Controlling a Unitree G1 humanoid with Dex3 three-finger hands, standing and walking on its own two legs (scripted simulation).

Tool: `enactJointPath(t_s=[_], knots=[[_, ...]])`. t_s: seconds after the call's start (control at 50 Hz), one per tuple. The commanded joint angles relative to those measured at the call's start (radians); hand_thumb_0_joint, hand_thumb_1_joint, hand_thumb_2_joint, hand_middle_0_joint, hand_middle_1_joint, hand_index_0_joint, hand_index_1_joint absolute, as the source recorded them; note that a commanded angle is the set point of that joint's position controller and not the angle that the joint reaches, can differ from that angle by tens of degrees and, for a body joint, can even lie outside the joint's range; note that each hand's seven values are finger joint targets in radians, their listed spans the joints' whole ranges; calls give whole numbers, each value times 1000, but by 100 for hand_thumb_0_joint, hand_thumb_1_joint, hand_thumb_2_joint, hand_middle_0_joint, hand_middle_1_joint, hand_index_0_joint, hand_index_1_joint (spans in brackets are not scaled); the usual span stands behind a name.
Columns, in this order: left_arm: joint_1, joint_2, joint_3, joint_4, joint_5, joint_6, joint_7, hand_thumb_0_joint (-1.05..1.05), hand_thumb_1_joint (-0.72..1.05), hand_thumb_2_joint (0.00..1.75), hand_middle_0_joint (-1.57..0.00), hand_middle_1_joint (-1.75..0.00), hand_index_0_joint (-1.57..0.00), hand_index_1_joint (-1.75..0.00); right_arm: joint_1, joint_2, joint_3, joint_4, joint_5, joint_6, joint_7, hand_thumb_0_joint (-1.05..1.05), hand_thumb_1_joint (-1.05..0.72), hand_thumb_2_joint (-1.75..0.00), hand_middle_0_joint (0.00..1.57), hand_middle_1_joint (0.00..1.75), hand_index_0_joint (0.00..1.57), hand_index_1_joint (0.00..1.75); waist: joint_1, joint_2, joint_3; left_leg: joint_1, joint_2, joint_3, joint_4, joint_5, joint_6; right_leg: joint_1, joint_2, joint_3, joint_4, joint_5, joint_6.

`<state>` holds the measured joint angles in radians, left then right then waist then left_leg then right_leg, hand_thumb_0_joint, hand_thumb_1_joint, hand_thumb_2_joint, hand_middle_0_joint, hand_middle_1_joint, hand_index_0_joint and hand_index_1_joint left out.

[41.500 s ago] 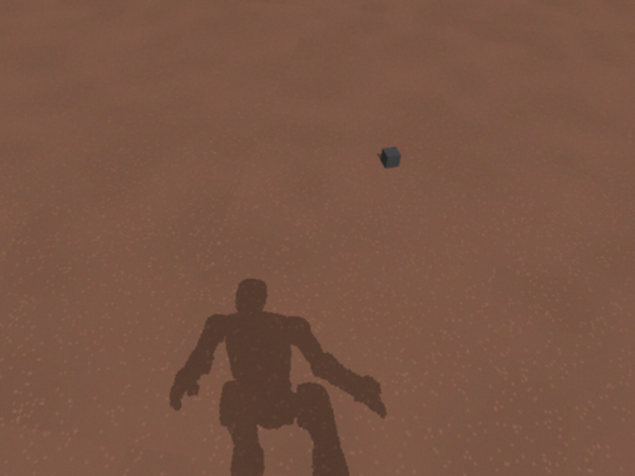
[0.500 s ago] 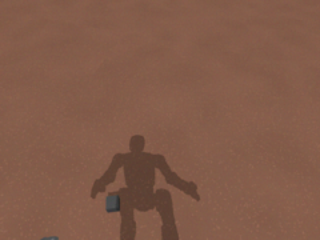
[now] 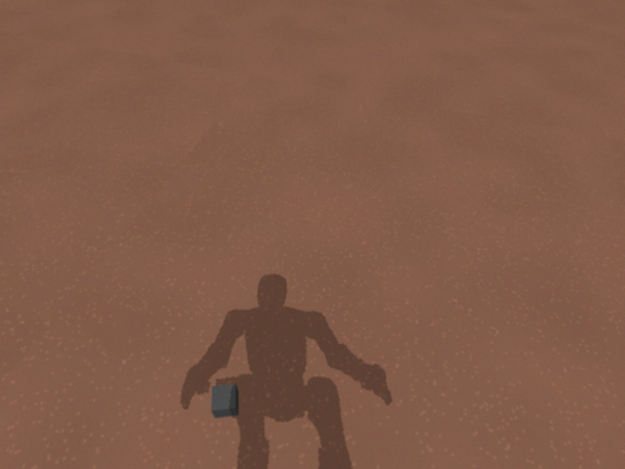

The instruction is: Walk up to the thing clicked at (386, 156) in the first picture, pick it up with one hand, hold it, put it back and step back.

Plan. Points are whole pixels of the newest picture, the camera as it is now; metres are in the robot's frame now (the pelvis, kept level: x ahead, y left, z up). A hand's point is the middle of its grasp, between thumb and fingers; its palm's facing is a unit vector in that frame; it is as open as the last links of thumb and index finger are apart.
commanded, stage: stand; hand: left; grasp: from above
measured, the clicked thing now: (225, 400) +0.43 +0.25 -0.75
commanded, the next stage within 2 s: rise first in 1.26 s
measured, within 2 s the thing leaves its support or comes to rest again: neither
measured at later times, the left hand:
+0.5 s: hand out of the picture +0.08 +0.25 -0.16, palm faces -0.04 -0.94 -0.33, open 7.4 cm
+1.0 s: hand out of the picture +0.09 +0.24 -0.16, palm faces -0.03 -0.94 -0.33, open 7.4 cm
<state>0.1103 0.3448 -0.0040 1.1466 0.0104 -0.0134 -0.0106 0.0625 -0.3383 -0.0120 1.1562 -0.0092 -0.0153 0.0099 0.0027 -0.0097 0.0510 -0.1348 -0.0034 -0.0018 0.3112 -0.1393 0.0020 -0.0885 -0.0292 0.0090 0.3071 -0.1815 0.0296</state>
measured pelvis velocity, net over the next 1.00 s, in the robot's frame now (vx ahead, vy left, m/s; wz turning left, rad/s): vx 0.02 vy -0.01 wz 0.00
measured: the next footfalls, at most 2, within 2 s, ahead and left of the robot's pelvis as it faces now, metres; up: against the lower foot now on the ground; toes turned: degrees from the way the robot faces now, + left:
none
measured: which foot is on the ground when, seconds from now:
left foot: down 0.00-1.00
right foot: down 0.00-1.00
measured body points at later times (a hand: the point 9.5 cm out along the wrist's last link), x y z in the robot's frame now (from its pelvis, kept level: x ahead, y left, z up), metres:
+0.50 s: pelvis +0.01 -0.01 +0.00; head +0.02 +0.00 +0.45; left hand +0.08 +0.29 -0.14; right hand +0.08 -0.31 -0.14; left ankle +0.02 +0.12 -0.75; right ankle -0.01 -0.14 -0.75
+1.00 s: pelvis +0.02 -0.01 +0.00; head +0.04 -0.01 +0.45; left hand +0.09 +0.29 -0.13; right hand +0.11 -0.31 -0.13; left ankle +0.02 +0.12 -0.75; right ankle -0.01 -0.14 -0.75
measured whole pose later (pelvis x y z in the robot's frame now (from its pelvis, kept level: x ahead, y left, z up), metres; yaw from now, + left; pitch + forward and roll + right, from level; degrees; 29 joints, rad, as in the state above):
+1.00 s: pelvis +0.02 -0.01 +0.00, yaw +0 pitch -1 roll +0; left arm 0.11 0.35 0.00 1.13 0.01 -0.01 -0.01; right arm 0.08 -0.35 0.00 1.14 -0.01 -0.01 0.00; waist 0.00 0.00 0.05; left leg -0.12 0.01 -0.01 0.32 -0.17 -0.01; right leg -0.07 -0.01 0.00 0.30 -0.21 0.01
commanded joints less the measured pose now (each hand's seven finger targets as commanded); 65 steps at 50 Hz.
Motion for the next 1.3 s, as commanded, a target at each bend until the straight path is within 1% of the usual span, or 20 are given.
enactJointPath(t_s=[0.0,0.06,0.08,0.14,0.22,0.24,0.26,0.28,0.32,0.36,0.44,0.58,0.8,0.88,0.92,0.96,1.04,1.06,1.2,1.28], knots=[[-40,219,40,-61,0,-26,18,0,90,90,-20,-30,-20,-30,-57,-217,-38,-69,1,-19,-8,0,-90,-90,20,30,20,30,-6,14,-78,36,126,-109,-48,57,21,-26,-102,79,-57,48,-40],[-38,216,40,-62,-1,-25,18,0,90,90,-20,-30,-20,-30,-40,-221,-36,-62,1,-17,-8,0,-90,-90,20,30,20,30,-9,23,-62,16,120,-111,-54,5,18,-35,-98,79,-63,12,-38],[-36,222,41,-65,1,-26,18,0,90,90,-20,-30,-20,-30,-42,-218,-36,-62,-1,-17,-8,0,-90,-90,20,30,20,30,-6,14,-80,29,125,-110,-48,33,19,-26,-103,81,-57,32,-42],[-33,220,39,-65,-1,-24,18,0,90,90,-20,-30,-20,-30,-37,-215,-34,-63,1,-16,-8,0,-90,-90,20,30,20,30,-8,14,-67,23,121,-109,-50,28,17,-44,-99,80,-59,17,-43],[-25,215,38,-63,-1,-20,17,0,90,90,-20,-30,-20,-30,-26,-221,-33,-58,1,-13,-7,0,-90,-90,20,30,20,30,-7,8,-34,-20,114,-118,-57,-54,14,-55,-94,80,-68,-60,-42],[-28,216,38,-66,-1,-19,16,0,90,90,-20,-30,-20,-30,-19,-229,-35,-59,0,-12,-8,0,-90,-90,20,30,20,30,-10,22,-52,-9,119,-118,-57,-62,19,-47,-99,84,-64,-48,-46],[-20,216,37,-66,0,-19,17,0,90,90,-20,-30,-20,-30,-26,-227,-35,-60,1,-11,-7,0,-90,-90,20,30,20,30,-5,13,-54,-9,118,-122,-57,-50,19,-51,-95,80,-64,-45,-45],[-22,220,36,-69,1,-24,17,0,90,90,-20,-30,-20,-30,-23,-221,-33,-64,1,-13,-6,0,-90,-90,20,30,20,30,-7,-7,-73,7,123,-118,-42,23,22,-29,-102,82,-59,12,-47],[-29,222,39,-72,-2,-26,17,0,90,90,-20,-30,-20,-30,-17,-225,-32,-63,1,-18,-9,0,-90,-90,20,30,20,30,-8,10,-98,31,127,-111,-28,86,24,-14,-108,85,-47,78,-46],[-30,224,39,-72,-3,-25,18,0,90,90,-20,-30,-20,-30,-7,-221,-30,-59,3,-19,-11,0,-90,-90,20,30,20,30,-11,-1,-92,32,127,-112,-26,133,19,-12,-105,78,-40,106,-46],[-26,219,38,-71,-3,-23,19,0,90,90,-20,-30,-20,-30,-4,-226,-30,-60,3,-18,-13,0,-90,-90,20,30,20,30,-9,7,-105,42,130,-107,-19,149,22,0,-105,73,-36,124,-46],[-26,217,38,-69,-4,-19,20,0,90,90,-20,-30,-20,-30,-10,-222,-25,-62,4,-16,-14,0,-90,-90,20,30,20,30,-6,5,-69,25,126,-111,-32,122,13,-11,-99,68,-47,92,-44],[-31,220,41,-76,-4,-23,21,0,90,90,-20,-30,-20,-30,-16,-222,-25,-73,5,-17,-17,0,-90,-90,20,30,20,30,-7,9,-108,72,135,-100,-6,229,11,15,-107,69,-38,216,-44],[-33,219,41,-76,-2,-20,22,0,90,90,-20,-30,-20,-30,-25,-225,-27,-76,6,-13,-19,0,-90,-90,20,30,20,30,-8,14,-99,65,130,-95,-13,173,12,9,-104,71,-46,174,-43],[-33,222,42,-76,-3,-20,23,0,90,90,-20,-30,-20,-30,-20,-217,-23,-78,5,-15,-18,0,-90,-90,20,30,20,30,-10,10,-104,73,135,-97,-11,216,11,13,-104,68,-38,207,-47],[-38,222,44,-78,-4,-19,22,0,90,90,-20,-30,-20,-30,-13,-220,-23,-76,2,-16,-19,0,-90,-90,20,30,20,30,-9,16,-96,59,131,-92,-19,187,13,17,-105,70,-41,183,-45],[-31,223,43,-74,-4,-20,22,0,90,90,-20,-30,-20,-30,-13,-220,-23,-78,4,-16,-20,0,-90,-90,20,30,20,30,-6,4,-87,66,135,-95,-19,203,15,15,-106,70,-42,190,-43],[-31,219,44,-74,-3,-19,22,0,90,90,-20,-30,-20,-30,-17,-223,-22,-78,4,-15,-20,0,-90,-90,20,30,20,30,-5,9,-84,64,133,-93,-21,174,15,6,-104,70,-47,165,-43],[-27,220,45,-78,-3,-20,23,0,90,90,-20,-30,-20,-30,-17,-222,-25,-81,5,-16,-20,0,-90,-90,20,30,20,30,-3,5,-103,78,136,-91,-12,222,13,24,-106,68,-38,216,-48],[-23,219,44,-80,-3,-20,23,0,90,90,-20,-30,-20,-30,-13,-226,-25,-81,4,-14,-19,0,-90,-90,20,30,20,30,-3,12,-90,68,133,-90,-17,180,15,16,-105,70,-49,179,-46]])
